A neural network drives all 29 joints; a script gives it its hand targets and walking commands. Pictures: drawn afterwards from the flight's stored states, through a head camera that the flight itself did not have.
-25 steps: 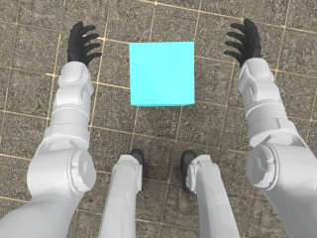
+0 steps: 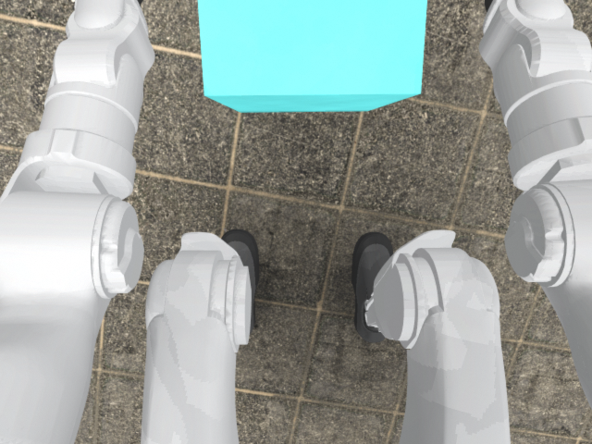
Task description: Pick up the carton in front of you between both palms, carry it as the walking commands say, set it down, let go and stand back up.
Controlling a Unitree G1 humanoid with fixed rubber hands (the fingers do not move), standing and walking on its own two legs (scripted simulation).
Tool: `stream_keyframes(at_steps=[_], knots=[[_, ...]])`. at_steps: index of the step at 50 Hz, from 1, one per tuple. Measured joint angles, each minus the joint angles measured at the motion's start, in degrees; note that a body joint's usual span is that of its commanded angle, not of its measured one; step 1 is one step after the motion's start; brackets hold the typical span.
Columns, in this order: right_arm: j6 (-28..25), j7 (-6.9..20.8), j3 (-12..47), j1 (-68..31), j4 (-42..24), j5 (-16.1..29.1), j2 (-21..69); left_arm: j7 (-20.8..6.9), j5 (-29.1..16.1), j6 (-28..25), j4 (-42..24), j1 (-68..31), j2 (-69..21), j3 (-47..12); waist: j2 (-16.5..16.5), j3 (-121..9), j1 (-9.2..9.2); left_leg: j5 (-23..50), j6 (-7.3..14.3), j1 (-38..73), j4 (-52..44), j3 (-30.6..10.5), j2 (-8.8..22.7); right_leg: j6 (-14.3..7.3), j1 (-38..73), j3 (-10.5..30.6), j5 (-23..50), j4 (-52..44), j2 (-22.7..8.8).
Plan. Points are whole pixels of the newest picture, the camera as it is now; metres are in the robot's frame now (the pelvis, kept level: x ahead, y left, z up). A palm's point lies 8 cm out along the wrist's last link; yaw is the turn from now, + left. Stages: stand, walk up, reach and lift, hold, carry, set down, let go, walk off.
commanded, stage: reach and lift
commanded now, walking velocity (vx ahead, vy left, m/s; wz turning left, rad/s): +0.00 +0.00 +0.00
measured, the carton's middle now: (307, 21) +0.56 +0.01 -0.27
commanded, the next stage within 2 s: none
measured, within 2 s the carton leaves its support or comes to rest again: leaves its support in 1.02 s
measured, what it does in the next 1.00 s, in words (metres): stands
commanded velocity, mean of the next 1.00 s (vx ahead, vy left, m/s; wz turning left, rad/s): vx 0.00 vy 0.00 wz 0.00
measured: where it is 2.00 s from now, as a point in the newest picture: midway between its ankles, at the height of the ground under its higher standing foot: (305, 303)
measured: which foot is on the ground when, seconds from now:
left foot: down 0.00-1.00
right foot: down 0.00-1.00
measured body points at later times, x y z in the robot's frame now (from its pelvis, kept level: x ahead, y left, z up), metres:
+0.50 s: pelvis +0.00 +0.00 -0.03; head +0.38 +0.00 +0.21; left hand +0.57 +0.18 -0.21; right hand +0.57 -0.17 -0.21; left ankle +0.12 +0.12 -0.36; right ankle +0.11 -0.12 -0.36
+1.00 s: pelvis +0.00 +0.00 -0.04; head +0.37 +0.00 +0.21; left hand +0.58 +0.16 -0.20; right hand +0.57 -0.15 -0.20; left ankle +0.12 +0.12 -0.36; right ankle +0.11 -0.12 -0.36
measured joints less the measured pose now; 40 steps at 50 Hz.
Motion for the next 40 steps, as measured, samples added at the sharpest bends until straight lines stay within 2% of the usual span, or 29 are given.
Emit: stream_keyframes(at_steps=[6,12,24,30,35,40], knots=[[-1.96,0.33,1.97,-2.54,2.15,1.93,-0.88,0.09,-1.31,-1.57,1.24,-1.86,0.88,-1.97,0.03,5.08,0.1,-0.81,0.22,-0.85,4.01,0.27,0.26,0.38,-0.91,0.32,-0.62,3.85,0.42],[-2.54,-0.48,4.29,-2.56,0.64,3.27,-0.39,-0.15,-2.67,-2.16,0.66,-1.6,1.77,-3.01,0.76,7.93,-0.03,-2.25,0.57,-0.22,6.82,0.64,0.68,0.81,-0.45,0.73,-1.73,6.55,0.92],[-2.87,-0.89,3.06,-2.06,2.98,1.71,2.14,-0.97,-1.67,-2.85,3.74,-2.49,0.31,-2.61,0.27,5.85,0.15,-2.46,0.21,-0.1,6.59,0.1,0.43,0.52,-0.16,0.21,-2.06,6.25,0.69],[-3.29,-0.69,4.23,-3.89,3.31,1.88,3.47,-1.21,-1.66,-3.11,3.78,-3.79,-1.2,-3.65,0.34,6.41,0.17,-1.65,0.24,0.06,5.52,0.1,0.25,0.5,0.11,0.2,-1.4,5.22,0.52],[-3.1,-2.21,2.05,-5.84,4.27,-0.87,4.24,0.02,0.67,-2.89,4.25,-5.5,-2.41,-1.41,0.26,8.07,0.24,-1.16,0.31,0.88,5.09,0.09,0.26,0.51,0.92,0.19,-0.9,4.76,0.56],[0.37,-0.77,-3.01,-6.4,2.29,-5.18,4.65,-1.93,5.3,0.72,2.56,-6.45,-2.64,3.25,-0.4,9.18,0.48,-1.25,0.31,1.03,6.24,0.1,0.59,0.37,0.8,0.23,-0.64,5.84,1.01]])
